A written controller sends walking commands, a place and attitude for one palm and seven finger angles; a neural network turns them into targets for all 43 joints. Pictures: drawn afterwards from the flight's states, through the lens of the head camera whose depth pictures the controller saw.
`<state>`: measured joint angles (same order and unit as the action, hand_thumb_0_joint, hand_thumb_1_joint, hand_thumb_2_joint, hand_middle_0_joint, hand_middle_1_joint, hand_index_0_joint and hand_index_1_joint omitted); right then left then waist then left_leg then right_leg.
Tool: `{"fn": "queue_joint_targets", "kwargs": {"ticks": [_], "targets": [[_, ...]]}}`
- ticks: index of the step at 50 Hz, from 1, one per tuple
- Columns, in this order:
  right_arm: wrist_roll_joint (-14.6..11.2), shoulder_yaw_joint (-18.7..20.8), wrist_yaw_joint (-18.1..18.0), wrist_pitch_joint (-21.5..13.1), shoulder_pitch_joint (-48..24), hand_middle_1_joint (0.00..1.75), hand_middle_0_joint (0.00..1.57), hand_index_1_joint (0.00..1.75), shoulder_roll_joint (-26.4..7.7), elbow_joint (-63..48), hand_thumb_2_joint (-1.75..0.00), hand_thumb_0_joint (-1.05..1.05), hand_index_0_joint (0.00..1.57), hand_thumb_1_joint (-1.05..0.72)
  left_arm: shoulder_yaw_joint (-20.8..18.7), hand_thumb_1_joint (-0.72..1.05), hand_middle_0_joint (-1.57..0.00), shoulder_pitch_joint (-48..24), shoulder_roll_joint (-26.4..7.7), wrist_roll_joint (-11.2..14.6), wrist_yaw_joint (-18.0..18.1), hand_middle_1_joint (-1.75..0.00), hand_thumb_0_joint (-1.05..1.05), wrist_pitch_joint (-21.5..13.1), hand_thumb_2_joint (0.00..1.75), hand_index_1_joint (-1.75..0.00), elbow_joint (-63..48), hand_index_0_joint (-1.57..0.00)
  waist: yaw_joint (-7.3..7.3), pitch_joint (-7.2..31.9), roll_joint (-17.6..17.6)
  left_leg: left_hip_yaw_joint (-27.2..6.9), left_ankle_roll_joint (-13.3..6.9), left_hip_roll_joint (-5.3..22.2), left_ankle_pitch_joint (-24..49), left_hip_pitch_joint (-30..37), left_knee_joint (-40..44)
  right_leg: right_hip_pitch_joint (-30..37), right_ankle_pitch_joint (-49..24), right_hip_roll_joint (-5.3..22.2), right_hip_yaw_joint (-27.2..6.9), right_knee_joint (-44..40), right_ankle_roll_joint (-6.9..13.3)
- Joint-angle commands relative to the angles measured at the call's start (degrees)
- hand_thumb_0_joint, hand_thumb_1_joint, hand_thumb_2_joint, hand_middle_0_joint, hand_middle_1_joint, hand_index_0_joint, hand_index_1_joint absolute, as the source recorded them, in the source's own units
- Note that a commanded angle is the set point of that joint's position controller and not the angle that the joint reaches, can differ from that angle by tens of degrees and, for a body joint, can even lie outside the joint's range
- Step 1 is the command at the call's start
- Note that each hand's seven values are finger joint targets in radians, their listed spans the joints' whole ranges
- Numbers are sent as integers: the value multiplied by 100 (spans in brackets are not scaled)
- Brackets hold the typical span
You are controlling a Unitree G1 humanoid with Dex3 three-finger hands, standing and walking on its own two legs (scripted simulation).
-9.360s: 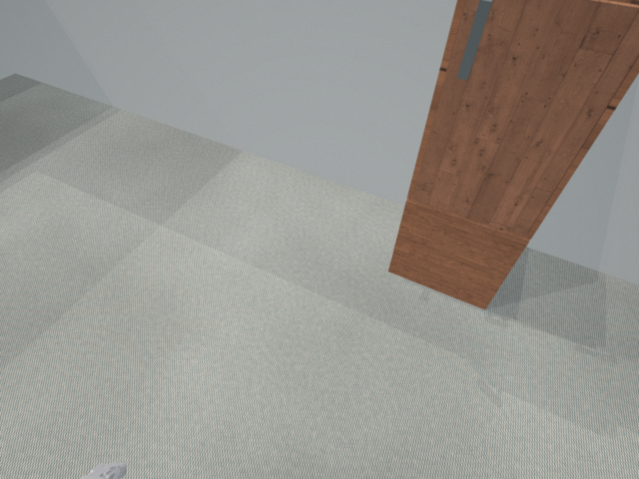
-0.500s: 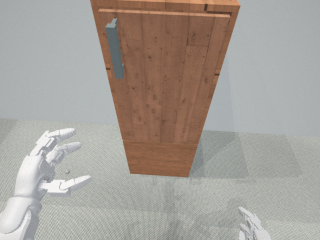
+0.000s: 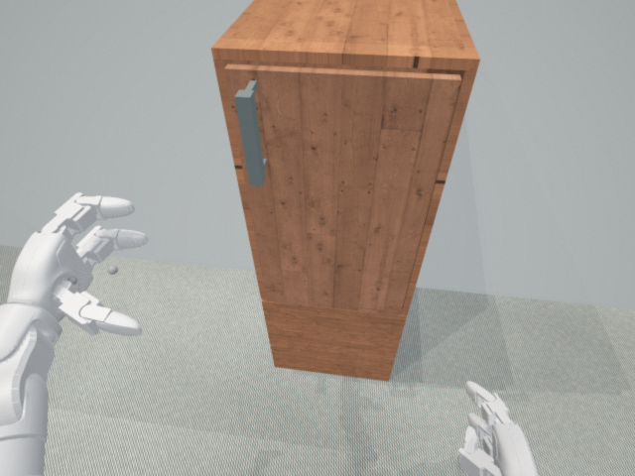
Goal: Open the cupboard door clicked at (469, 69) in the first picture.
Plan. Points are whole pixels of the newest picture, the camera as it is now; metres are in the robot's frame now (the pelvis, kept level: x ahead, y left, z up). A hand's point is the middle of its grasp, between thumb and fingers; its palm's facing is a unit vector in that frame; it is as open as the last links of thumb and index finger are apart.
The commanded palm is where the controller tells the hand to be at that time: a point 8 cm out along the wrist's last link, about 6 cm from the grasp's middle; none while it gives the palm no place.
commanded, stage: raise the hand with hooked fingers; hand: left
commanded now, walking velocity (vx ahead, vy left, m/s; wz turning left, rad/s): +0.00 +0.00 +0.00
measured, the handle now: (255, 135) +0.56 +0.17 +0.16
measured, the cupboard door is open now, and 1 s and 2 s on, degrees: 0 0 0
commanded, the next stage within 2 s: move the hooked fingers beside the handle in 0.68 s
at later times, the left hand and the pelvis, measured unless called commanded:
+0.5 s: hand (124, 242) +0.30 +0.25 +0.17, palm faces +0.05 -1.00 -0.05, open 14.0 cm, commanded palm +0.26 +0.30 +0.18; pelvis +0.00 -0.02 +0.00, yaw -1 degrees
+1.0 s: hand (124, 231) +0.31 +0.26 +0.18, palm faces +0.04 -1.00 -0.05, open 14.0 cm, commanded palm +0.29 +0.30 +0.18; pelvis -0.01 -0.01 +0.00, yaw +0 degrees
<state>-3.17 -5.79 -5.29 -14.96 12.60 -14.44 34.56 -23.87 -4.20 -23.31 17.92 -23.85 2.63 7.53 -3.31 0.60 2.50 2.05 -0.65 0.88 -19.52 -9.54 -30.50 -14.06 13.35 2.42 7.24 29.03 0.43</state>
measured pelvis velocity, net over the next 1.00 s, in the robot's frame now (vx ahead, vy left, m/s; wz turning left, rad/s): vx -0.01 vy -0.01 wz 0.00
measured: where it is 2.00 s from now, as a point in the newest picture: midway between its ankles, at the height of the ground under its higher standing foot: outside the picture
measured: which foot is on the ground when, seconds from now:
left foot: down 0.00-1.00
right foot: down 0.00-1.00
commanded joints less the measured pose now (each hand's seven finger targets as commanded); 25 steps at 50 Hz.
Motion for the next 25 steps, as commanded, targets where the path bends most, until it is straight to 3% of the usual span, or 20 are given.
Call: {"fn": "queue_joint_targets", "kwargs": {"ticks": [1,2,3,5,9,11,12,13,17,19,23,25], "targets": [[-56,358,-110,-220,-537,30,20,30,-803,-802,-90,0,20,-90,-627,-50,-30,-2011,-1616,122,-116,-120,0,-149,30,-120,-905,-30,115,974,74,-307,-26,-80,1649,-89,611,753,-1256,-243,-307,-353,126],[-53,337,-98,-199,-555,30,20,30,-806,-813,-90,0,20,-90,-639,-50,-30,-2113,-1678,141,-160,-120,0,-110,30,-120,-823,-30,93,867,83,-295,-34,-92,1574,-142,627,796,-1204,-246,-356,-407,129],[-67,341,-105,-183,-590,30,20,30,-812,-815,-90,0,20,-90,-642,-50,-30,-2276,-1751,122,-194,-120,0,-79,30,-120,-814,-30,102,916,255,-281,-43,-104,1566,-102,642,805,-1212,-222,-373,-419,134],[-68,350,-112,-172,-596,30,20,30,-824,-846,-90,0,20,-90,-764,-50,-30,-2484,-1942,96,-210,-120,0,-36,30,-120,-822,-30,75,1154,262,-299,-52,-118,1664,4,666,925,-1305,-208,-374,-423,137],[-78,350,-80,-116,-623,30,20,30,-865,-853,-90,0,20,-90,-982,-50,-30,-2740,-2244,131,-309,-120,0,91,30,-120,-489,-30,39,1161,78,-276,-88,-124,1610,-88,694,1056,-1315,-165,-463,-486,127],[-101,371,-53,-94,-597,30,20,30,-873,-869,-90,0,20,-90,-796,-50,-30,-2416,-1937,155,-378,-120,0,177,30,-120,-135,-30,47,1092,34,-225,-82,-122,1625,-150,654,990,-1376,-143,-468,-447,117],[-107,374,-19,-75,-590,30,20,30,-884,-899,-90,0,20,-90,-757,-50,-30,-2298,-1905,175,-429,-120,0,218,30,-120,-71,-30,13,1011,-100,-215,-83,-121,1620,-200,632,997,-1389,-144,-501,-439,116],[-122,391,-2,-61,-616,30,20,30,-889,-913,-90,0,20,-90,-698,-50,-30,-2295,-1868,175,-456,-120,0,228,30,-120,-113,-30,29,1001,-2,-188,-79,-121,1558,-208,630,943,-1337,-119,-525,-443,107],[-96,418,24,-40,-657,30,20,30,-901,-1012,-90,0,20,-90,-924,-50,-30,-2353,-2104,181,-360,-120,0,199,30,-120,-502,-30,-38,1191,-79,-182,-88,-122,1571,-196,586,1034,-1265,-124,-577,-416,104],[-87,429,10,-59,-653,30,20,30,-875,-1029,-90,0,20,-90,-1101,-50,-30,-2446,-2238,179,-260,-120,0,113,30,-120,-727,-30,-43,1348,74,-168,-102,-133,1606,-135,598,1094,-1296,-132,-575,-409,96],[-87,412,-40,-81,-662,30,20,30,-846,-988,-90,0,20,-90,-1050,-50,-30,-2658,-2236,109,-112,-120,0,19,30,-120,-870,-30,-1,1132,326,-150,-100,-134,1453,-108,677,998,-1076,-141,-596,-508,100],[-86,420,-75,-97,-620,30,20,30,-835,-958,-90,0,20,-90,-1012,-50,-30,-2593,-2138,84,-87,-120,0,17,30,-120,-764,-30,30,1179,210,-133,-109,-128,1471,-69,685,1040,-1134,-146,-581,-503,85]]}}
